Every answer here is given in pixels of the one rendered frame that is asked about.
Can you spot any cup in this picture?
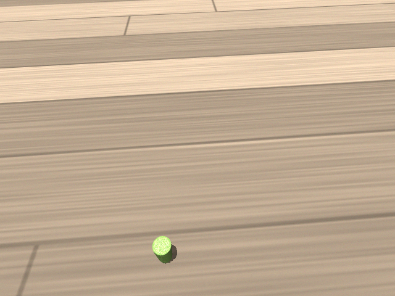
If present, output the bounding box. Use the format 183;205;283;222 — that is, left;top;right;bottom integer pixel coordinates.
152;236;172;263

